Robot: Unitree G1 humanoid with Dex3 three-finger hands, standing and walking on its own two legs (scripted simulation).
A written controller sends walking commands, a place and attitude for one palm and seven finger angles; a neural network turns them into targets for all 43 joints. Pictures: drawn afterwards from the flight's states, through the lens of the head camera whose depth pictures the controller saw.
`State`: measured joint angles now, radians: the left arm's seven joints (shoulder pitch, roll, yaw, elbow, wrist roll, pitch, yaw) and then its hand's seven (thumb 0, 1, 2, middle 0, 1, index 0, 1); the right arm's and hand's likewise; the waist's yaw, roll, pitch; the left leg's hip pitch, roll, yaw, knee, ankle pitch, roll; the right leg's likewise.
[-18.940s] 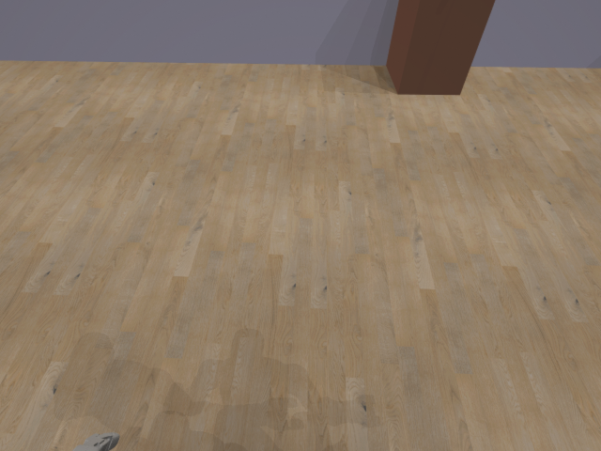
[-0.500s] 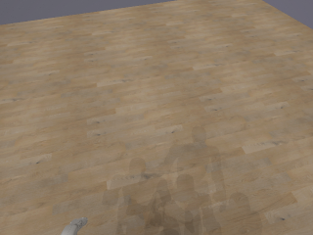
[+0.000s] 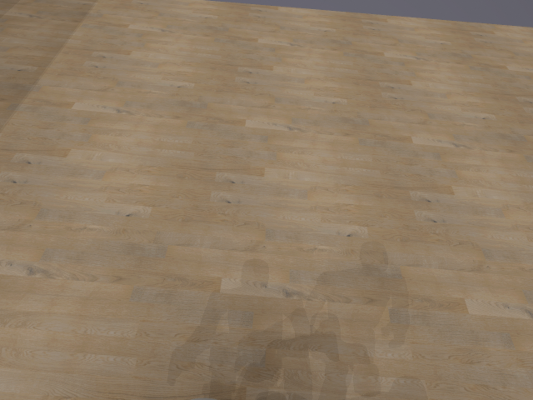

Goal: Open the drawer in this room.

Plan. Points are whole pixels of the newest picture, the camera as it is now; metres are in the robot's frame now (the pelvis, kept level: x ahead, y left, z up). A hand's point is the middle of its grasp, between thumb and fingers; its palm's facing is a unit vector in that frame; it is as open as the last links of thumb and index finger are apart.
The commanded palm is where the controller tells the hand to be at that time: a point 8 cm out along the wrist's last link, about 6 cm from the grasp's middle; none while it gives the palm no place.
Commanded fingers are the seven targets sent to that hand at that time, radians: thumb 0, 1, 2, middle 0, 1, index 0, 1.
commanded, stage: turn or walk to find it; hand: left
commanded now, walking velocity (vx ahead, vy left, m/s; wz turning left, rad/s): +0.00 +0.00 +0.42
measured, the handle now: out of the picture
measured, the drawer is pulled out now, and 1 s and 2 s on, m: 0.00 0.00 0.00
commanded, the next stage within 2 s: none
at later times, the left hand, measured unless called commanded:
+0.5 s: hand out of the picture +0.05 +0.19 -0.14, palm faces +0.21 -0.94 -0.27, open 7.4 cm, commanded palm none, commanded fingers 0.00 0.90 0.90 -0.20 -0.30 -0.20 -0.30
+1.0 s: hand out of the picture -0.15 +0.20 -0.18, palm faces +0.48 -0.85 -0.23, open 7.4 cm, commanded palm none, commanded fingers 0.00 0.90 0.90 -0.20 -0.30 -0.20 -0.30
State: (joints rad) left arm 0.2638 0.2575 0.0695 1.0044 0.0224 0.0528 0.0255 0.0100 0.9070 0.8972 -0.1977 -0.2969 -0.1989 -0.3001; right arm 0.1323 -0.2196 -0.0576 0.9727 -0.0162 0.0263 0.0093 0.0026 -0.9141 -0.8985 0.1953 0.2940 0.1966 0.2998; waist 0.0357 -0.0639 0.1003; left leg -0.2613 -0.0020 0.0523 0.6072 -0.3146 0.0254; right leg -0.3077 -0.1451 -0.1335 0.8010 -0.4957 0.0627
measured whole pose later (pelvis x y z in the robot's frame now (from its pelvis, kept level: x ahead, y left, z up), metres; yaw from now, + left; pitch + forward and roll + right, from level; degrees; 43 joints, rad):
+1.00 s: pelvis -0.06 +0.01 +0.00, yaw +26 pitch +0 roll -1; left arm 0.27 0.25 0.07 1.02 0.02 0.06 0.03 0.01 0.91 0.90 -0.20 -0.30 -0.20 -0.30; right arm 0.15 -0.21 -0.05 0.98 -0.02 0.02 0.00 0.00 -0.91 -0.90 0.20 0.29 0.20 0.30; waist 0.04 -0.06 0.09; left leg -0.24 0.00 0.04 0.59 -0.34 0.04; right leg -0.35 -0.14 -0.12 0.85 -0.50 0.06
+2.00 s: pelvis -0.09 -0.01 +0.00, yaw +52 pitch +0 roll +0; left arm 0.30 0.22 0.06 1.01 0.03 0.02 0.02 0.01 0.91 0.90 -0.20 -0.30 -0.20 -0.30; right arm 0.13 -0.24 -0.06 0.98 -0.01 0.04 0.01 0.00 -0.91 -0.90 0.19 0.29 0.20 0.30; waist 0.04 -0.02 0.08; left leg -0.23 0.01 0.05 0.55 -0.31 -0.01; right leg -0.25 -0.15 -0.26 0.61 -0.34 0.03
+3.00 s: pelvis -0.11 -0.05 +0.00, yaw +78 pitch -1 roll +0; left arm 0.28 0.22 0.07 1.01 0.02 0.03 0.02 0.01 0.91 0.90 -0.20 -0.30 -0.20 -0.30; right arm 0.15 -0.22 -0.06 0.99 -0.01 0.04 0.01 0.00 -0.91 -0.90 0.19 0.29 0.20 0.30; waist 0.03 -0.04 0.08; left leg -0.24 0.01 0.06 0.58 -0.31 0.01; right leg -0.28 -0.16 -0.24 0.65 -0.36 0.04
